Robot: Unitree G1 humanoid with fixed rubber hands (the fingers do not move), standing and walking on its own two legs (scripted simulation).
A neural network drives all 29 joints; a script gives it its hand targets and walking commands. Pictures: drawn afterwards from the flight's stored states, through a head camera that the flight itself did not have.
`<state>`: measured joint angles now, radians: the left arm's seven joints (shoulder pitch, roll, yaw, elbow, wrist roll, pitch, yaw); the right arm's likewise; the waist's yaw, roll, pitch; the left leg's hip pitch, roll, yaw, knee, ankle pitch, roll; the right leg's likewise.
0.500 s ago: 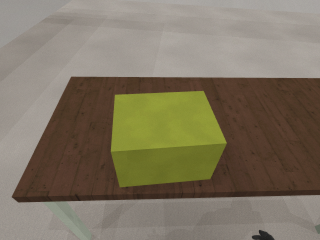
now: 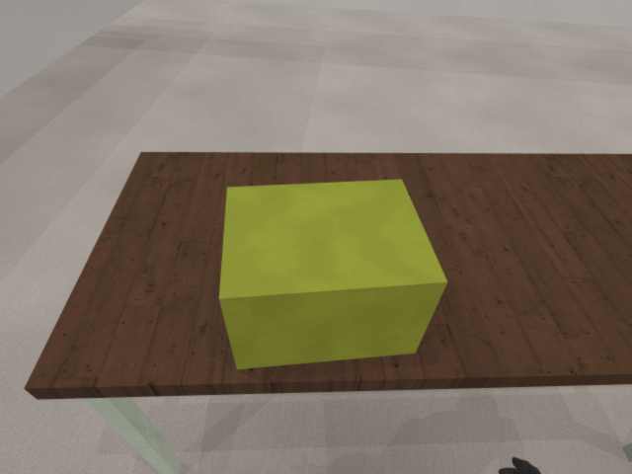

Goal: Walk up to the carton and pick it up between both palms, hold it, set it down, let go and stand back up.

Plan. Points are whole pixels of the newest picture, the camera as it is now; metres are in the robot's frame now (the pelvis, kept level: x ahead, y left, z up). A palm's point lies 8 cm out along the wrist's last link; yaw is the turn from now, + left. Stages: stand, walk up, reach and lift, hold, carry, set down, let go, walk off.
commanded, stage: stand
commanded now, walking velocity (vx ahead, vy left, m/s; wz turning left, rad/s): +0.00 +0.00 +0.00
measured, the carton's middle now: (322, 271) +0.42 +0.01 +0.00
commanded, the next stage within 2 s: none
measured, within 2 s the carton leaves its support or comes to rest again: neither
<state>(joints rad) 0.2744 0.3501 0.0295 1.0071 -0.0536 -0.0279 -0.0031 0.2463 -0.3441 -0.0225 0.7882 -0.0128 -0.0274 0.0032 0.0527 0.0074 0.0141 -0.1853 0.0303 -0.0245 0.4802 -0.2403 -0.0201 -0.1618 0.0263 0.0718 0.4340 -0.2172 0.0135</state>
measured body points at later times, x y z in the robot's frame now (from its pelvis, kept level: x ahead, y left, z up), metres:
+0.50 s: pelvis +0.00 +0.00 +0.00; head -0.01 +0.00 +0.45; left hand +0.03 +0.31 -0.13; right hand +0.12 -0.29 -0.10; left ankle +0.02 +0.13 -0.74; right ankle +0.02 -0.13 -0.74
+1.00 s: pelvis +0.00 +0.00 +0.00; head -0.01 +0.00 +0.45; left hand +0.03 +0.31 -0.13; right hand +0.12 -0.29 -0.10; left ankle +0.02 +0.13 -0.74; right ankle +0.02 -0.13 -0.74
